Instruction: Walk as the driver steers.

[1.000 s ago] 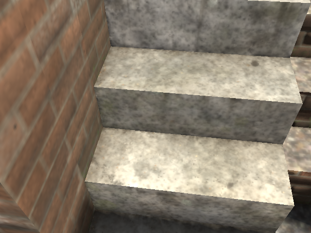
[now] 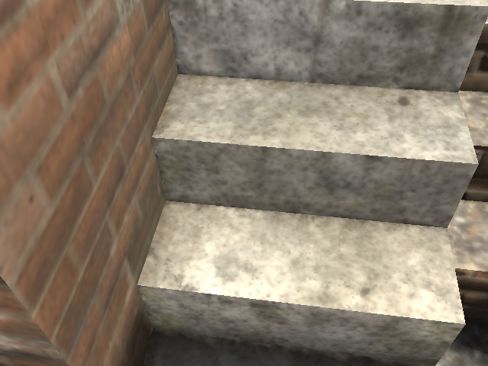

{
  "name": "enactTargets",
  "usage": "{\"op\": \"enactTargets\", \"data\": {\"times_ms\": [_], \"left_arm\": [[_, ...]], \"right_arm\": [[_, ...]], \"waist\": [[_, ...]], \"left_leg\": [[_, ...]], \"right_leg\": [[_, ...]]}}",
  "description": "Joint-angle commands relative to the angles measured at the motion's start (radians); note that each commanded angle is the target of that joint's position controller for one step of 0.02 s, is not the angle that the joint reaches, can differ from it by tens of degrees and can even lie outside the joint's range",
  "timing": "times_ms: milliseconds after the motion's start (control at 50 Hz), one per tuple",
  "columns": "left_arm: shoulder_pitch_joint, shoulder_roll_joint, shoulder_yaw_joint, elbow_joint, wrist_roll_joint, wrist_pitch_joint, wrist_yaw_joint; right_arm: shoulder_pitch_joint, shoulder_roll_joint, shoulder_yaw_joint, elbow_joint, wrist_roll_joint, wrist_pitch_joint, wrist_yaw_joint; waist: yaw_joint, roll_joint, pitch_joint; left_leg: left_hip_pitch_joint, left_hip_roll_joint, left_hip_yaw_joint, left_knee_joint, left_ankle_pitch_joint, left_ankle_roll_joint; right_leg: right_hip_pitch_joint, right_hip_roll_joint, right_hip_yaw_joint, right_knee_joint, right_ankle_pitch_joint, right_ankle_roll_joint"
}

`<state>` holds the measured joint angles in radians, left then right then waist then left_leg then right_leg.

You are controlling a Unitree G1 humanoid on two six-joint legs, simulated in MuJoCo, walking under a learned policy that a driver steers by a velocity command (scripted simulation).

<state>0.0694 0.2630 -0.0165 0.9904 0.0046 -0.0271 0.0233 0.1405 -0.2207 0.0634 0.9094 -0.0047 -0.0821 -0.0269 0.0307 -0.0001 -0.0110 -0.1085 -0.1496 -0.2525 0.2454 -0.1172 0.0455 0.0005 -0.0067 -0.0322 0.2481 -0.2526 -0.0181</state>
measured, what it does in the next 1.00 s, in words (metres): stands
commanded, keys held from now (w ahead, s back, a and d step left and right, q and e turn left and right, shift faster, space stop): w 1.00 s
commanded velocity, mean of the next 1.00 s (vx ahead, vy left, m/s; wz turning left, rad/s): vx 0.50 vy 0.00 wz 0.00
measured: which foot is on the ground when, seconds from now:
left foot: down 0.00-1.00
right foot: down 0.00-1.00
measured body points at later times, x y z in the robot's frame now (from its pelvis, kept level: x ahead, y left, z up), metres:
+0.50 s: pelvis +0.00 +0.00 +0.00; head +0.00 -0.01 +0.45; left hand +0.13 +0.27 -0.12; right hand +0.14 -0.23 -0.13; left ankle +0.00 +0.10 -0.75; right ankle -0.08 -0.10 -0.75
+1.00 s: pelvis +0.00 +0.00 +0.00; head +0.00 -0.01 +0.45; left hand +0.12 +0.27 -0.12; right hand +0.15 -0.22 -0.12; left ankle +0.00 +0.10 -0.75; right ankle -0.08 -0.10 -0.75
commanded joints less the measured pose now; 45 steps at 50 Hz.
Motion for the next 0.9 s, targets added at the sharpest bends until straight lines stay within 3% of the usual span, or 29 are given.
{"op": "enactTargets", "data": {"times_ms": [20,500,580,620,660,900], "left_arm": [[-0.055,0.127,0.023,-0.054,0.000,-0.012,0.004],[-0.054,0.134,0.021,-0.050,0.000,-0.014,0.002],[-0.061,0.129,0.023,-0.053,-0.003,-0.011,0.003],[-0.062,0.122,0.021,-0.055,0.000,-0.012,-0.001],[-0.062,0.130,0.024,-0.052,-0.003,-0.011,0.003],[-0.066,0.124,0.027,-0.042,-0.002,-0.013,0.002]], "right_arm": [[-0.037,-0.089,-0.017,-0.057,0.000,-0.013,-0.002],[-0.047,-0.091,-0.016,-0.053,0.000,-0.014,-0.003],[-0.053,-0.082,-0.014,-0.054,0.007,-0.018,0.004],[-0.059,-0.091,-0.015,-0.059,-0.004,-0.010,0.004],[-0.053,-0.082,-0.014,-0.055,0.006,-0.016,0.004],[-0.064,-0.078,-0.015,-0.059,0.003,-0.017,0.004]], "waist": [[0.000,-0.002,-0.054],[0.001,-0.002,-0.054],[0.010,-0.006,-0.066],[0.007,0.009,-0.062],[0.009,-0.009,-0.061],[0.009,0.000,-0.057]], "left_leg": [[-0.015,0.156,-0.082,0.007,0.258,-0.028],[-0.007,0.161,-0.075,0.004,0.252,-0.029],[-0.022,0.163,-0.072,0.013,0.273,-0.027],[-0.019,0.157,-0.067,0.017,0.278,-0.029],[-0.023,0.164,-0.072,0.012,0.265,-0.027],[-0.022,0.165,-0.073,0.004,0.247,-0.028]], "right_leg": [[0.043,-0.129,0.070,-0.005,0.282,-0.011],[0.039,-0.130,0.073,-0.009,0.285,-0.012],[0.059,-0.131,0.070,-0.003,0.302,-0.010],[0.053,-0.129,0.068,-0.003,0.299,-0.002],[0.053,-0.131,0.070,-0.005,0.296,-0.010],[0.045,-0.131,0.072,-0.014,0.274,-0.012]]}}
